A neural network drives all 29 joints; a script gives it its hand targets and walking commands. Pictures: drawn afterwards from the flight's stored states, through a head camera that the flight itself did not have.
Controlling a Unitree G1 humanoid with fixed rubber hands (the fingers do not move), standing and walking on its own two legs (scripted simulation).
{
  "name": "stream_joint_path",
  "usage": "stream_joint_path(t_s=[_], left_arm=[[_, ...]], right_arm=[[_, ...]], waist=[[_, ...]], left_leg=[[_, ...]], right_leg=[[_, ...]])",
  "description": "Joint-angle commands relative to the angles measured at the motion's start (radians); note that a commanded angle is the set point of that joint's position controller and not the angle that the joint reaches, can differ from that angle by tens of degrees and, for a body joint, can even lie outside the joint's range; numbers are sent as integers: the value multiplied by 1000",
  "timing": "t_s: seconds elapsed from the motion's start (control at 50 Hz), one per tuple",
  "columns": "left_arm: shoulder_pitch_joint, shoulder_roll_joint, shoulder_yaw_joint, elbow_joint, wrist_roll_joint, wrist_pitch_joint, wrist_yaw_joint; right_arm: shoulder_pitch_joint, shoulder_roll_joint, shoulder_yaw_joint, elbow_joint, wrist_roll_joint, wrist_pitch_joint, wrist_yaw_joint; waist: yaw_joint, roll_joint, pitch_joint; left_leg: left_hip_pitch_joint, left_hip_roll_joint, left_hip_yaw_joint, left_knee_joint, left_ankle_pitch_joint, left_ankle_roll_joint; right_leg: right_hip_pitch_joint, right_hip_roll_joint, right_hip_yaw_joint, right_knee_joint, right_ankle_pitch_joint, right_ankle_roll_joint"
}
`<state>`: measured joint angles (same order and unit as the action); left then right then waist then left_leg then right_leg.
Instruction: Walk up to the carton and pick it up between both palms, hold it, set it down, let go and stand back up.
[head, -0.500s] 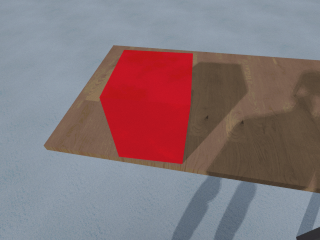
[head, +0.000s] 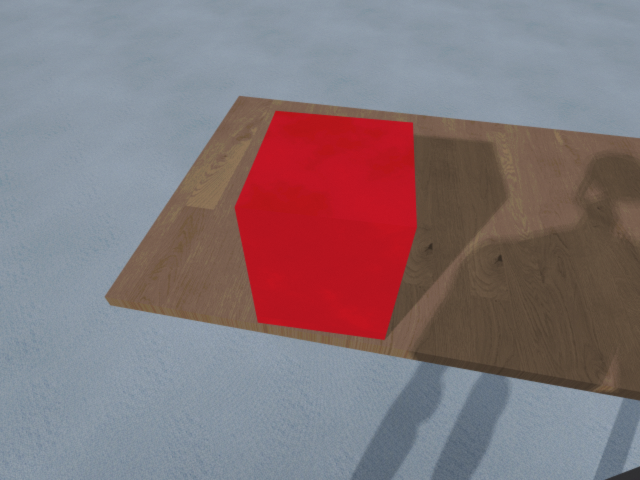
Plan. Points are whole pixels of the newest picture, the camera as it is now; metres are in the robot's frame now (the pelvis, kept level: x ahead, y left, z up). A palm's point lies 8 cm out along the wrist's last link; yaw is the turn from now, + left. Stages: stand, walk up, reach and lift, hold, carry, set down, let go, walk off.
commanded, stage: walk up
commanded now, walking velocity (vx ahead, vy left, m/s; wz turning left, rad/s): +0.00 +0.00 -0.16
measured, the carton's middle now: (331, 227) +0.46 +0.00 +0.05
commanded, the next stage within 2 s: stand in 0.46 s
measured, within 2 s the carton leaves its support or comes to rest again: neither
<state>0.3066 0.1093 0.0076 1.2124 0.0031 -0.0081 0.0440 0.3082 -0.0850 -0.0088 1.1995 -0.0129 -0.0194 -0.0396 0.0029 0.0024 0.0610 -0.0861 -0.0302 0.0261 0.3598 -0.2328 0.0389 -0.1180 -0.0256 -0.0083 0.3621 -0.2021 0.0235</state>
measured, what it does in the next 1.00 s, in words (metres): stands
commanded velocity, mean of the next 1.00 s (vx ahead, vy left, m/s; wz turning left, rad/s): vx -0.01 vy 0.00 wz -0.01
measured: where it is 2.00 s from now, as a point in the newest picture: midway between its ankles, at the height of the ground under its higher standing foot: outside the picture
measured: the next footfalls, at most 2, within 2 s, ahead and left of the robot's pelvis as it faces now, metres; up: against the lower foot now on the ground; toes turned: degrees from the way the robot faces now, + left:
none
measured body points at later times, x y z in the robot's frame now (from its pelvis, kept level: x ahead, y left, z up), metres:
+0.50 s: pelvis +0.00 +0.00 +0.00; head +0.01 -0.01 +0.45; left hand -0.02 +0.20 -0.16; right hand -0.02 -0.20 -0.17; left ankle -0.02 +0.09 -0.75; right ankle +0.00 -0.13 -0.75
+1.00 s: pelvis -0.03 -0.01 -0.04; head +0.01 +0.01 +0.40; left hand +0.23 +0.21 -0.13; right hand +0.21 -0.22 -0.13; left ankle -0.02 +0.09 -0.75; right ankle +0.00 -0.13 -0.75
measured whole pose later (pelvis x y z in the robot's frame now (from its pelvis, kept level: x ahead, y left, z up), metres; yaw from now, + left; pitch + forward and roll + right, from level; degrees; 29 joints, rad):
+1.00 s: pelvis -0.03 -0.01 -0.04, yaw +0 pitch +4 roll -2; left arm -0.23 0.24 0.09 0.58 -0.02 0.78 -0.09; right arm -0.20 -0.23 0.10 0.71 0.29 0.49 -0.01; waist -0.03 -0.02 0.00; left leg -0.48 0.04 0.03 0.86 -0.44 0.02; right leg -0.48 0.00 -0.05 0.79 -0.36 -0.01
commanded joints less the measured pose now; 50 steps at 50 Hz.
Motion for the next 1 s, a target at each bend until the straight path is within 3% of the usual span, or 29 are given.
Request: stream_joint_path(t_s=[0.0,0.02,0.04,0.06,0.08,0.1,0.14,0.18,0.24,0.38,0.44,0.72,0.74,0.76,0.78,0.82,0.84,0.86,0.88,0.9,0.94,0.98], left_arm=[[48,86,10,-28,-4,-6,3],[-11,149,43,-75,-2,-3,9],[52,73,12,-62,-2,-5,4],[-17,128,45,-100,-1,1,12],[63,52,15,-84,1,3,8],[73,20,14,-61,5,7,8],[84,25,10,-46,10,12,9],[78,47,10,-34,9,7,9],[76,59,11,-28,7,-6,11],[72,52,9,-18,3,-9,8],[73,53,9,-12,2,-10,9],[91,47,12,-2,3,-9,11],[-978,376,38,-452,-67,181,-56],[-794,343,-2,-375,-138,313,-27],[-729,299,-8,-400,-176,434,-25],[-676,226,-3,-529,-179,610,-13],[-651,186,6,-577,-161,682,-24],[-639,145,11,-623,-138,732,-46],[-588,93,27,-641,-113,773,-74],[-501,67,52,-645,-80,806,-110],[-265,66,88,-687,24,895,-176],[-127,115,129,-816,136,996,-221]], right_arm=[[64,-131,-30,-21,2,-3,-14],[9,-191,-55,-60,3,3,-33],[91,-144,-37,-35,1,4,-27],[46,-172,-55,-63,4,11,-35],[102,-125,-37,-43,-1,12,-27],[91,-66,-23,-29,0,17,-18],[31,-59,-16,-38,3,24,-13],[18,-75,-15,-41,4,20,-10],[55,-88,-12,-26,2,8,-4],[59,-82,-8,-13,0,3,-3],[63,-75,-5,-10,2,1,-3],[82,-75,-7,-2,4,0,-8],[-987,-207,-163,-395,-75,37,27],[-781,-200,-183,-340,-90,166,56],[-727,-195,-152,-450,-39,280,73],[-578,-143,-74,-553,52,432,93],[-514,-117,-12,-559,116,471,99],[-494,-106,46,-547,188,495,98],[-460,-103,100,-521,254,517,88],[-397,-118,140,-510,310,535,70],[-250,-200,173,-500,378,567,9],[-201,-278,167,-535,382,583,-52]], waist=[[-12,0,54],[2,6,133],[-12,38,-40],[-17,33,49],[-12,59,-95],[-9,65,-74],[7,59,23],[1,-5,79],[-6,-39,51],[-6,-4,64],[-6,-23,50],[-6,-4,43],[-60,-77,-140],[-77,-85,-61],[-67,-95,-202],[-22,9,-395],[-12,61,-458],[-21,108,-487],[-26,145,-489],[-38,150,-497],[-46,138,-373],[-43,105,-148]], left_leg=[[-1,135,-88,-58,175,-7],[-51,187,-84,61,584,-5],[15,170,-85,-2,313,11],[-51,209,-85,90,669,14],[1,197,-102,-1,278,34],[-47,178,-149,-72,43,41],[-148,138,-143,-128,-103,25],[-124,114,-110,-91,38,10],[-63,108,-96,-60,160,4],[-60,112,-94,-74,134,2],[-53,113,-95,-76,142,2],[-39,116,-85,-57,186,1],[-423,80,-32,153,0,-52],[-556,73,23,196,-237,-58],[-534,78,40,229,-234,-62],[-501,87,38,306,-89,-94],[-431,91,34,357,77,-116],[-335,92,13,403,305,-144],[-226,96,-16,430,522,-166],[-98,93,-32,426,590,-180],[96,89,-26,346,606,-188],[72,74,-5,241,513,-178]], right_leg=[[-103,-52,57,13,122,-39],[-184,-64,44,134,329,-22],[-94,-50,35,97,110,-34],[-159,-59,22,199,268,-23],[-92,-40,19,145,31,-31],[-62,-37,26,79,-9,-30],[-40,-43,40,25,20,-29],[-70,-58,60,-9,85,-33],[-56,-70,76,-22,150,-46],[-42,-68,77,-46,115,-52],[-36,-66,71,-46,119,-53],[-34,-66,66,-35,159,-49],[-248,1,-8,200,-128,-50],[-177,-26,-32,272,-269,-68],[-65,-35,-18,302,-215,-74],[-143,-45,-11,375,-21,-80],[-216,-37,-31,411,131,-87],[-286,-19,-63,446,287,-86],[-333,5,-89,457,359,-82],[-373,20,-98,416,346,-79],[-318,55,-96,270,319,-73],[-234,86,-96,151,261,-66]])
